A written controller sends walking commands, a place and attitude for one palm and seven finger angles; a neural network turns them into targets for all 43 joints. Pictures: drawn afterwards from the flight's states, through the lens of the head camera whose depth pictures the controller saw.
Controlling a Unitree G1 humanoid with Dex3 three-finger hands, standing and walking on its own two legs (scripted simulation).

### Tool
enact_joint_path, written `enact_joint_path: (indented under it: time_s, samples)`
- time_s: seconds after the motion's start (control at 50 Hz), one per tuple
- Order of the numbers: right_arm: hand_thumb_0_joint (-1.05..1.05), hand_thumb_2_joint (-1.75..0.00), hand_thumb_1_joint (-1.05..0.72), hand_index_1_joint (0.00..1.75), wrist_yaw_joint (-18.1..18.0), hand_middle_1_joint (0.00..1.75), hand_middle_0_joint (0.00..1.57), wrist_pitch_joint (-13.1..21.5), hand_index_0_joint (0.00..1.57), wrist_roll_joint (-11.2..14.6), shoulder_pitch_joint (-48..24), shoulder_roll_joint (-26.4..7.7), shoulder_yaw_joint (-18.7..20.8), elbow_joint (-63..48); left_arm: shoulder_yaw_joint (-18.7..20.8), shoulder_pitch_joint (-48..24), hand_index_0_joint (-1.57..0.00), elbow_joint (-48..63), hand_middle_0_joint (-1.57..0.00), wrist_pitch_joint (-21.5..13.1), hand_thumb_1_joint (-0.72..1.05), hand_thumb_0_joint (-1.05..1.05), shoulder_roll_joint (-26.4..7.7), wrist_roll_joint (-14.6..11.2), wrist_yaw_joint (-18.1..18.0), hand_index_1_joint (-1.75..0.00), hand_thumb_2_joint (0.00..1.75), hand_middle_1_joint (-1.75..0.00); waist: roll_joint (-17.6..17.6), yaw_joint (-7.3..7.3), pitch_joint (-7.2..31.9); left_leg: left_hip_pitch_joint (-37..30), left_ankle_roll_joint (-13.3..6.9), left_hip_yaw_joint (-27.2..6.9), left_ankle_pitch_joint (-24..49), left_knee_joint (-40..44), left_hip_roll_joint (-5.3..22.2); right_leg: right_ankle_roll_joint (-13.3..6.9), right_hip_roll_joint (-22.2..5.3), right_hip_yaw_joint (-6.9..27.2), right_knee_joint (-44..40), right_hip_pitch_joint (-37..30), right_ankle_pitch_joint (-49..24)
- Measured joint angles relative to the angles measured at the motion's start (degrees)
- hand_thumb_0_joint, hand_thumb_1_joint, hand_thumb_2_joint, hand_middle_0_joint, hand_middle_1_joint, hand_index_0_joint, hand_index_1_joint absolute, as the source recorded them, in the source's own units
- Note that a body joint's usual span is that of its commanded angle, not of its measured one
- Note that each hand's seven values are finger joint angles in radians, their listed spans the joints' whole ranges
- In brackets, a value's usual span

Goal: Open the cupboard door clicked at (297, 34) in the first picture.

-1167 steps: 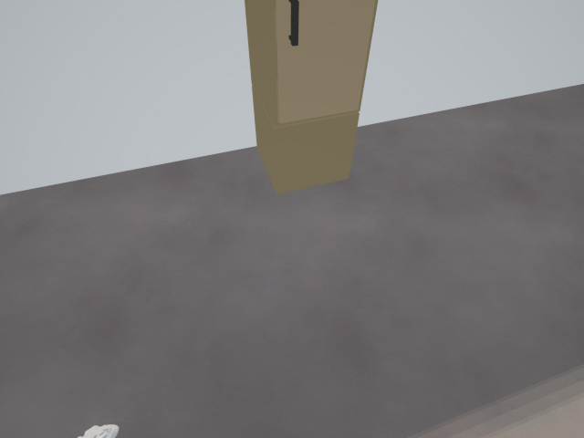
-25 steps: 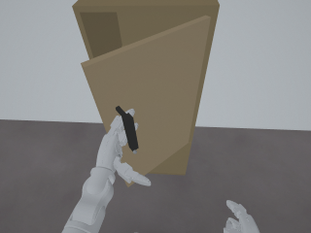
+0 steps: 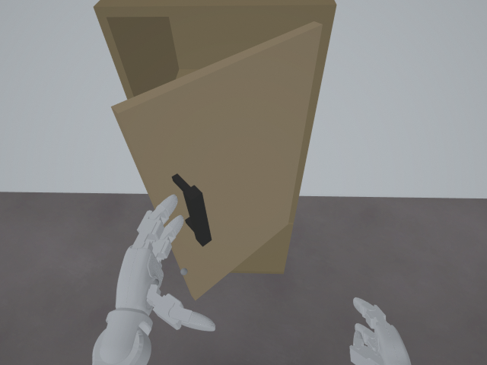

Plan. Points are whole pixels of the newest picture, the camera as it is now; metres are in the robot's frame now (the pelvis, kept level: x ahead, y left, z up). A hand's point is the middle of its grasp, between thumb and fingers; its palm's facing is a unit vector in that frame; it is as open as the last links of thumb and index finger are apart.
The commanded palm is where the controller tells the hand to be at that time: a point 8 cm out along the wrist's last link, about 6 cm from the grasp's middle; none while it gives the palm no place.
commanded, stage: slide the hand sideways off the handle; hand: left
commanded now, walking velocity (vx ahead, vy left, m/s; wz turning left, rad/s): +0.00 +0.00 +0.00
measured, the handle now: (191, 211) +0.34 +0.11 +0.08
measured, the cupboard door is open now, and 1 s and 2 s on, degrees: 43 43 43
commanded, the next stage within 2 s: draw the hand back to the body in 0.46 s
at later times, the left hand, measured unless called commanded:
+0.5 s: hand (139, 303) +0.19 +0.16 +0.08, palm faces +0.03 -1.00 -0.03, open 16.3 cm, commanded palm +0.17 +0.21 +0.08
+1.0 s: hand (103, 300) +0.18 +0.19 +0.12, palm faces +0.05 -1.00 -0.06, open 16.3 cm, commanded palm +0.15 +0.24 +0.13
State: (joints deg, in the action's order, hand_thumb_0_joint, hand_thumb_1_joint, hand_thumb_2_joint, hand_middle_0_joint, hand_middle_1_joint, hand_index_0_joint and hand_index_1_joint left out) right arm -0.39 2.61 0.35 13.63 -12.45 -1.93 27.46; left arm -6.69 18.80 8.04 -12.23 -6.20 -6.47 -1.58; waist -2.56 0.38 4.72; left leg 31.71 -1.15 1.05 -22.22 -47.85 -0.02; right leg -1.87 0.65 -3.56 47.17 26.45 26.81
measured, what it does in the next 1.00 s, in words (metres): stands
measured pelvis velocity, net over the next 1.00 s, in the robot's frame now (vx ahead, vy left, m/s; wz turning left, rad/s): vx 0.00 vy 0.00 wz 0.02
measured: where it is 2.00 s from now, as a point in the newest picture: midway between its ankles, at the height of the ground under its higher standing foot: outside the picture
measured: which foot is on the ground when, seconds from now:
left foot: down 0.00-1.00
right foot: down 0.00-1.00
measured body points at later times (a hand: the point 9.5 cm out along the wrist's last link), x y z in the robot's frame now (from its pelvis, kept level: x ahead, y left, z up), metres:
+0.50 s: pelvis +0.00 -0.01 -0.01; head +0.02 -0.03 +0.44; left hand +0.18 +0.21 +0.08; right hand +0.19 -0.25 -0.08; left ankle +0.02 +0.11 -0.70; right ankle -0.03 -0.10 -0.70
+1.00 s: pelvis +0.00 +0.00 +0.00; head -0.01 -0.01 +0.45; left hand +0.17 +0.24 +0.12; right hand +0.19 -0.21 -0.06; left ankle +0.02 +0.11 -0.70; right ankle -0.03 -0.10 -0.70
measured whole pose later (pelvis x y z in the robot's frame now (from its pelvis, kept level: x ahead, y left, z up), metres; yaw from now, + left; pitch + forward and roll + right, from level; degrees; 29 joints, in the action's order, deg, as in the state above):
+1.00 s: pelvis +0.00 +0.00 +0.00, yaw +1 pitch +4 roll -2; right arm -4.0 8.8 2.7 15.1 -13.4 -2.7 28.5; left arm 8.4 30.1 19.2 -7.5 -14.0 -17.3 11.4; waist -3.9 1.9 6.2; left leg 30.4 -1.2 -0.8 -22.1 -47.9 0.2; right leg -1.7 1.2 -5.3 44.8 23.5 25.9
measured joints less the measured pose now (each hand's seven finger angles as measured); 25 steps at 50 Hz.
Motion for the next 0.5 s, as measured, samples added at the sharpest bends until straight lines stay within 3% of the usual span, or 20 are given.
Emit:
enact_joint_path:
  time_s: [0.3, 0.5]
  samples:
    - [0.01, -0.9, -0.9, 0.3, -1.3, 0.3, 0.2, 1.3, 0.2, 0.6, 1.0, -0.5, 0.3, -0.8, 8.3, 9.9, -0.17, 4.6, -0.17, -1.6, -0.5, -0.01, -3.4, -5.4, 7.7, -0.31, 0.3, -0.31, 0.0, 0.41, 1.6, 1.2, 1.1, -1.3, -1.1, -1.3, 0.5, -0.9, 0.6, -1.2, 1.0, 0.8, 1.4]
    - [0.02, -0.9, -0.9, 0.3, -2.7, 0.3, 0.2, 3.1, 0.2, 1.3, 1.3, -2.2, 1.2, 0.3, 11.9, 10.8, -0.15, 4.0, -0.15, -3.9, -0.5, -0.01, -5.3, -9.4, 13.4, -0.3, 0.3, -0.3, -0.6, 0.59, 1.8, 4.0, 1.3, -2.5, -1.6, -4.0, 0.6, -1.1, 0.8, -2.4, 2.9, 2.8, 1.8]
